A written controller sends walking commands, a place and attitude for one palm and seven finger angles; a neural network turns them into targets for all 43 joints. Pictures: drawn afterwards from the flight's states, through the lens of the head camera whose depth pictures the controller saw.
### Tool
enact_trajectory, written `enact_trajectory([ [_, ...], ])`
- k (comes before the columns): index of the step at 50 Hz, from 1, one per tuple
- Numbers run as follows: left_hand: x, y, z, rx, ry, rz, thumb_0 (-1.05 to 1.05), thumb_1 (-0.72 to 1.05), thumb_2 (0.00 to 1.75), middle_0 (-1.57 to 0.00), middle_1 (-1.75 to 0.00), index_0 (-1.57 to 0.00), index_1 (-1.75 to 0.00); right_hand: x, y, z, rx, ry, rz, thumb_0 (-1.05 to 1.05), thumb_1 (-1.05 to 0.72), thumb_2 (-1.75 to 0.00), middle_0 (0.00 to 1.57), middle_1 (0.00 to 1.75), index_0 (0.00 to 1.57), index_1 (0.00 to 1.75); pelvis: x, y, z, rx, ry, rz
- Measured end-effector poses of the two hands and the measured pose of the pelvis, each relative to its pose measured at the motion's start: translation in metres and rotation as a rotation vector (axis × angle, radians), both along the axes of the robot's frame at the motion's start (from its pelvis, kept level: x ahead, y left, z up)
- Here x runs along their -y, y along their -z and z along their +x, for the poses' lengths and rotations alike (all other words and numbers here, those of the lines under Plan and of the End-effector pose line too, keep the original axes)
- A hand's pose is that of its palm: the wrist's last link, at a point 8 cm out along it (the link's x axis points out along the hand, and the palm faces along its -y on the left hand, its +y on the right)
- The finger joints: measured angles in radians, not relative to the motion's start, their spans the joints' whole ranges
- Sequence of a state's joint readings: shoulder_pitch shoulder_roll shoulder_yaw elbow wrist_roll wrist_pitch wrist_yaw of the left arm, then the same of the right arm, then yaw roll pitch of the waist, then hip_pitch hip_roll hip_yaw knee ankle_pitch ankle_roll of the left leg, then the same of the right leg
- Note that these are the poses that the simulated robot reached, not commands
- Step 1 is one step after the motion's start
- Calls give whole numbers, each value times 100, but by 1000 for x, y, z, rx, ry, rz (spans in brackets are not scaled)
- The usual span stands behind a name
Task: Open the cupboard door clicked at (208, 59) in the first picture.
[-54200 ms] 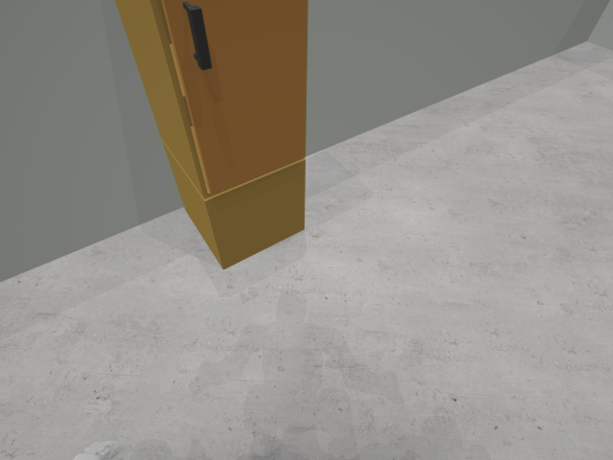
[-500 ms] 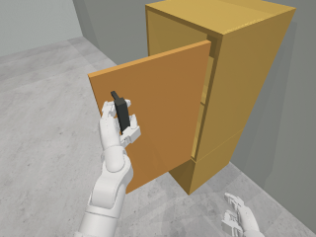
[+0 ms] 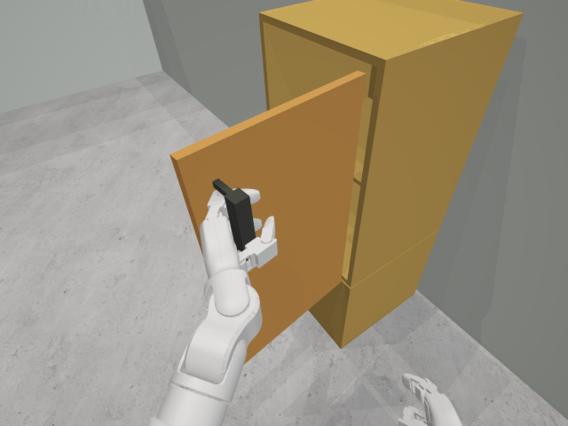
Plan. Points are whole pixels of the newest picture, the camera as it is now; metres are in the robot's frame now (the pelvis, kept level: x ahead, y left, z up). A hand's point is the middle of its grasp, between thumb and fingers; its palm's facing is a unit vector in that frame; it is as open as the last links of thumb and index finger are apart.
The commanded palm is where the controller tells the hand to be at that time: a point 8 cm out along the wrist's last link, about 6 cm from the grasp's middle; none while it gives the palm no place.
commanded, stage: open thumb and fingers to let go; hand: left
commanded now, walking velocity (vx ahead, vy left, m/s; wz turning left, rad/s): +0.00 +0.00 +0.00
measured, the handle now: (234, 221) +0.35 +0.10 +0.14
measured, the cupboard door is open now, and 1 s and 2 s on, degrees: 97 97 98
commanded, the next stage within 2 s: slide the hand sideways off the handle in 0.58 s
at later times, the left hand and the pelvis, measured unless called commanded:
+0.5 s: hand (258, 235) +0.33 +0.06 +0.14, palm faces +0.32 -0.95 -0.01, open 14.3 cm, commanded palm +0.29 +0.09 +0.13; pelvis -0.01 +0.02 +0.00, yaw +0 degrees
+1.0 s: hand (250, 253) +0.30 +0.07 +0.13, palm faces -0.16 -0.99 +0.00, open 16.1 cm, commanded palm +0.27 +0.11 +0.13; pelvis -0.03 +0.05 +0.00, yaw -1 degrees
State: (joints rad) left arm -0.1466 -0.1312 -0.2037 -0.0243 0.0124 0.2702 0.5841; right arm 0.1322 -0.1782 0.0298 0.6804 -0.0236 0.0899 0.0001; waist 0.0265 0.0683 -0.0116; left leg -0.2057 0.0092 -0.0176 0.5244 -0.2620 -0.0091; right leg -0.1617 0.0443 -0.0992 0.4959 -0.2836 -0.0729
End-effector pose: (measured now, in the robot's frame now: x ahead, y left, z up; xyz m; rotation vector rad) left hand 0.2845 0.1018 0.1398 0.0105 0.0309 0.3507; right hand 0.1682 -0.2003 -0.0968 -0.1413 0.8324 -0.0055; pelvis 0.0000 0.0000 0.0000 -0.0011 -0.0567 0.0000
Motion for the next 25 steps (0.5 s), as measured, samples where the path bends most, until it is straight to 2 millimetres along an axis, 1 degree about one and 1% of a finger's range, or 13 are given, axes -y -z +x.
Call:
enact_trajectory([
  [4, 0, 0, 0, 6, -3, -1, 1, 31, 65, -36, -128, -40, -129, 8, 3, -11, -18, 16, -19, 1, -91, -89, 20, 30, 20, 30, 1, -1, -4, 2, -1, 1],
  [7, 0, 1, 0, 9, 1, -2, 1, 13, 57, -35, -126, -39, -127, 11, 2, -15, -18, 27, -29, 1, -91, -89, 20, 30, 20, 30, 1, -1, -5, 4, 0, 0],
  [11, 0, 1, 0, 13, 6, -3, 0, -12, 47, -34, -124, -37, -124, 11, 0, -15, -3, 33, -34, 1, -91, -90, 20, 30, 20, 30, -1, -2, -8, 9, 0, -2],
  [14, 0, 1, 1, 15, 7, -5, 0, -27, 40, -34, -121, -37, -121, 7, -3, -12, 9, 27, -35, 1, -91, -90, 19, 30, 20, 30, -4, -2, -10, 11, -2, -4],
  [19, -3, 1, 3, 17, 10, -5, 0, -41, 34, -35, -108, -37, -109, -6, -8, -5, 28, 9, -32, 1, -91, -90, 19, 30, 20, 30, -10, -2, -12, 11, -5, -6],
  [25, -7, 1, 6, 18, 22, -4, -1, -47, 31, -35, -85, -36, -85, -24, -11, 1, 38, -13, -21, 1, -91, -89, 20, 30, 20, 30, -19, -1, -13, 8, -6, -8],
])
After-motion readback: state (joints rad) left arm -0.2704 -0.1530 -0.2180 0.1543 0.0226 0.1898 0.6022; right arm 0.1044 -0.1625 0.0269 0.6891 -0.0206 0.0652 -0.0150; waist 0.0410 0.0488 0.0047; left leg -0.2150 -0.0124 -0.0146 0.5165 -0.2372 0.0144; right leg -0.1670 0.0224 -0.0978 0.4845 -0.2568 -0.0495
